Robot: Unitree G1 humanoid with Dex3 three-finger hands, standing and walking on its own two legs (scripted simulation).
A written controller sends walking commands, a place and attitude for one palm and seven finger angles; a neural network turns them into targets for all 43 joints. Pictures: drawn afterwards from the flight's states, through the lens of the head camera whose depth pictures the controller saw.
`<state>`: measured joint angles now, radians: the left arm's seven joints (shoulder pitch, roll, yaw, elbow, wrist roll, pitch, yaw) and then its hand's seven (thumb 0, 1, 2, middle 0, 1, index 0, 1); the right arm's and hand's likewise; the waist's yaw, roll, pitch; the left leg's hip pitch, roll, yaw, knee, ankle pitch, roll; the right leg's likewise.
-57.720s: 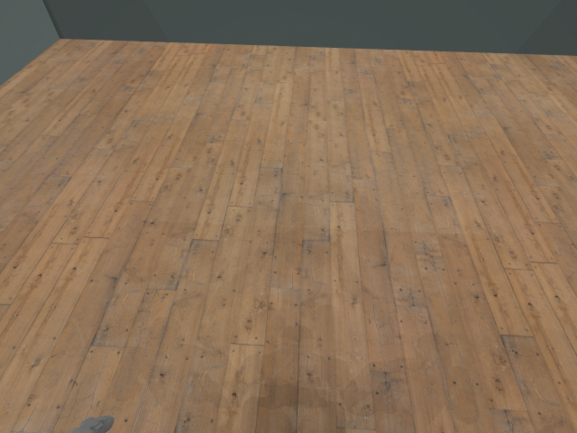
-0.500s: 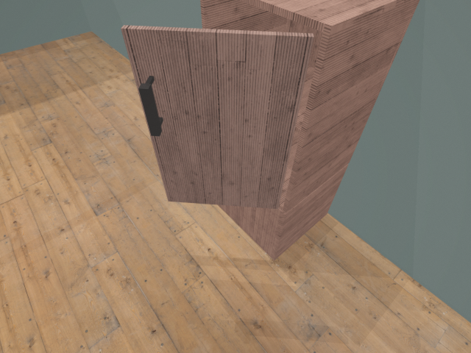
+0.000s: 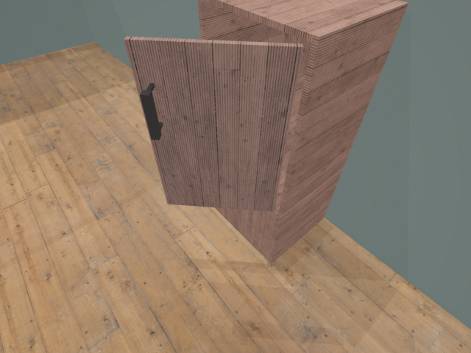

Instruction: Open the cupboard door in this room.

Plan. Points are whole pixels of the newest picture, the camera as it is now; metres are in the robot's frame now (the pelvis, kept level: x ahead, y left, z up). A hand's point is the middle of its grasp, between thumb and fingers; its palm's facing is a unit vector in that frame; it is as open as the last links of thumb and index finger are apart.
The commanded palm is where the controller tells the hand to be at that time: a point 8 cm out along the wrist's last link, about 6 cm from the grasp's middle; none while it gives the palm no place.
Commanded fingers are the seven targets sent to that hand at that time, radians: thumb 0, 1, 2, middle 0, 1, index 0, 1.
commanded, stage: look again from close up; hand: left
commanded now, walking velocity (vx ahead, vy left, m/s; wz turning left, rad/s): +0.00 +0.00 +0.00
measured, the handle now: (153, 111) +0.66 +0.25 +0.06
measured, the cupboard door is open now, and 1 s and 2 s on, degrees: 45 45 45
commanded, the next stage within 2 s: shuffle to correct the standing spot in 0.62 s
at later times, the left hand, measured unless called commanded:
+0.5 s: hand out of the picture +0.01 +0.16 -0.17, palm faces +0.04 -0.99 -0.17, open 7.4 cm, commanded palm none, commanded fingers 0.00 0.90 0.90 -0.20 -0.30 -0.20 -0.30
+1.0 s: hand out of the picture +0.02 +0.18 -0.18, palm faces +0.09 -0.98 -0.15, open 7.4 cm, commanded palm none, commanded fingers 0.00 0.90 0.90 -0.20 -0.30 -0.20 -0.30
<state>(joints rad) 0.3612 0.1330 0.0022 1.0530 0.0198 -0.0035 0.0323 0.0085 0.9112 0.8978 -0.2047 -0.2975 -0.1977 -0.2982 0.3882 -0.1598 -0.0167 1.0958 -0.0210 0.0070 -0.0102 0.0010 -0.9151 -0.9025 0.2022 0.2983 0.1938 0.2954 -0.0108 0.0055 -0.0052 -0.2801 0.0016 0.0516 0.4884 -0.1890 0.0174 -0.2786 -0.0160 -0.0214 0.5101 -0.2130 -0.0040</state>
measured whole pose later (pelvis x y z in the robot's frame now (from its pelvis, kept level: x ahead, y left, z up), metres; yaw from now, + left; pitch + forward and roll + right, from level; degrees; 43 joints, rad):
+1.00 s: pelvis +0.06 +0.02 +0.00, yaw +0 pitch -1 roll -1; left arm 0.40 0.13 0.03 1.07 0.02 -0.01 0.03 0.01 0.91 0.90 -0.20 -0.30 -0.20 -0.30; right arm 0.35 -0.15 -0.02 1.11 -0.02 -0.01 -0.01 0.00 -0.91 -0.90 0.20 0.30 0.19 0.30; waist 0.02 -0.01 0.00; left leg -0.23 -0.01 0.06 0.56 -0.31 0.04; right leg -0.20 -0.02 -0.01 0.52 -0.31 0.01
